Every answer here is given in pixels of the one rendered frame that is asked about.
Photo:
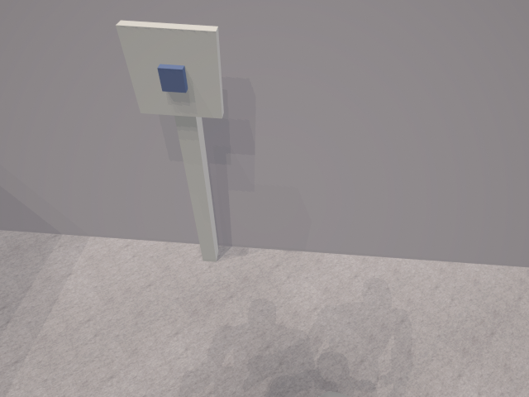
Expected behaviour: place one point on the button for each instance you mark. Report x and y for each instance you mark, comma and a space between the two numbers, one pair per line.
173, 78

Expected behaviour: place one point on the panel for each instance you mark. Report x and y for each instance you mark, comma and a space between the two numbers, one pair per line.
146, 45

